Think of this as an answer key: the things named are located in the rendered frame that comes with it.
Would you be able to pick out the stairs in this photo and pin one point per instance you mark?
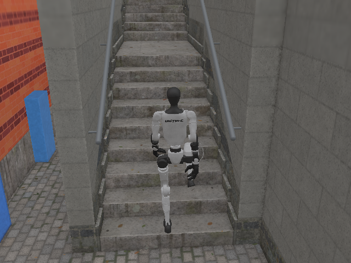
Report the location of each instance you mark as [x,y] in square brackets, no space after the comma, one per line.
[132,206]
[155,20]

